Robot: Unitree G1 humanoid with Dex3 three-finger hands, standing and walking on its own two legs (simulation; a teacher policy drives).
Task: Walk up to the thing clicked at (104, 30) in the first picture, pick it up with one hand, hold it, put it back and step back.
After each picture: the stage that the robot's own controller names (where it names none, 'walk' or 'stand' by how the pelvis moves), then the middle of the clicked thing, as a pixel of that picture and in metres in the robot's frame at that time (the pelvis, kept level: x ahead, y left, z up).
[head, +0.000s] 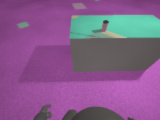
stand; (104, 26) +1.02 -0.13 +0.02
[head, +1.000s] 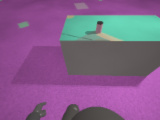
walk; (99, 27) +0.91 -0.03 +0.05
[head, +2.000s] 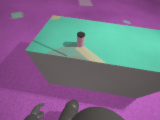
walk; (80, 39) +0.60 +0.16 +0.05
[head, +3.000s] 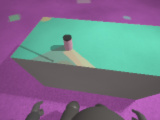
stand; (68, 42) +0.55 +0.20 +0.06
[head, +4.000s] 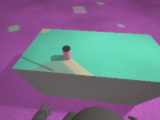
stand; (67, 53) +0.51 +0.22 +0.02
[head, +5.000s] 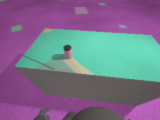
stand; (68, 52) +0.53 +0.21 +0.01
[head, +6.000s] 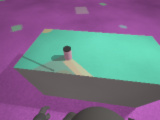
stand; (67, 53) +0.51 +0.21 +0.01
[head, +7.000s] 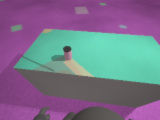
stand; (67, 53) +0.51 +0.21 +0.01
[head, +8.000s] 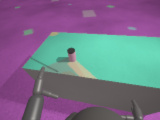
rise first; (71, 55) +0.50 +0.21 +0.02
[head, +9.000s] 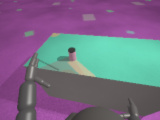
go down; (72, 54) +0.54 +0.20 +0.02
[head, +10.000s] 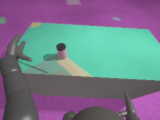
go down; (62, 51) +0.49 +0.20 +0.04
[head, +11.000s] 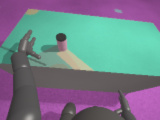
close in; (62, 42) +0.51 +0.19 +0.06
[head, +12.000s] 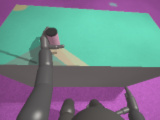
close; (53, 38) +0.53 +0.22 +0.09
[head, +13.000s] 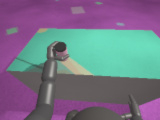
lift; (62, 52) +0.40 +0.18 +0.16
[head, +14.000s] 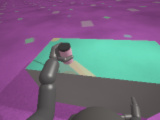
lift; (66, 53) +0.33 +0.16 +0.24
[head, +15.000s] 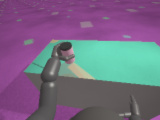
hold; (67, 53) +0.34 +0.15 +0.24
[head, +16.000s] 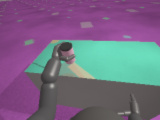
hold; (68, 53) +0.33 +0.15 +0.24
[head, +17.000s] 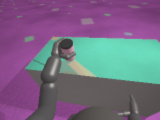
crouch; (68, 50) +0.33 +0.15 +0.25
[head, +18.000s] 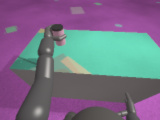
crouch; (59, 35) +0.47 +0.21 +0.23
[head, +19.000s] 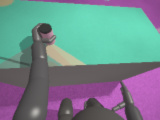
lower; (47, 35) +0.54 +0.21 +0.09
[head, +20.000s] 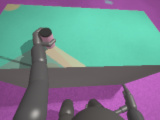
lower; (48, 38) +0.52 +0.22 +0.09
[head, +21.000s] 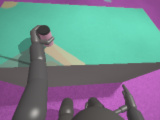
lower; (46, 36) +0.53 +0.23 +0.09
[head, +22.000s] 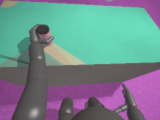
lower; (45, 36) +0.53 +0.23 +0.09
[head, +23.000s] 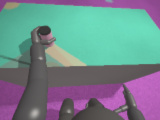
open; (47, 37) +0.53 +0.23 +0.09
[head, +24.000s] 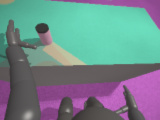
rise; (44, 35) +0.53 +0.23 +0.09
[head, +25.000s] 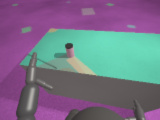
sink last; (69, 50) +0.53 +0.22 +0.05
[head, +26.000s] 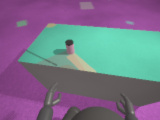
stand; (70, 47) +0.54 +0.21 +0.04
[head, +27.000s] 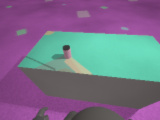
stand; (67, 52) +0.54 +0.23 +0.02
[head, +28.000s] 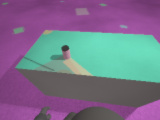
stand; (66, 52) +0.53 +0.23 +0.02
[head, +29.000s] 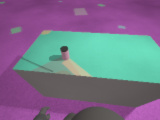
stand; (65, 53) +0.52 +0.24 +0.01
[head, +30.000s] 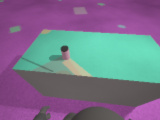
stand; (65, 53) +0.52 +0.23 +0.01
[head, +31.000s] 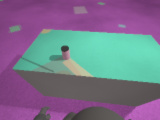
stand; (65, 52) +0.51 +0.23 +0.01
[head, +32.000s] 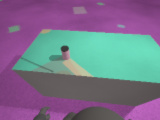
walk; (65, 53) +0.51 +0.23 +0.01
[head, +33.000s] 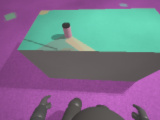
walk; (67, 30) +0.67 +0.23 +0.04
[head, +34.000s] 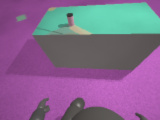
walk; (70, 19) +0.91 +0.27 +0.04
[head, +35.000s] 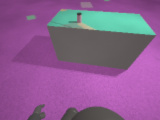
stand; (79, 17) +1.16 +0.22 +0.04
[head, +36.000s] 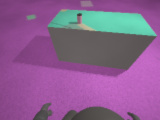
stand; (79, 18) +1.16 +0.20 +0.02
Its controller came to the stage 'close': yes
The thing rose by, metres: 0.22
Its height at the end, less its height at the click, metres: +0.00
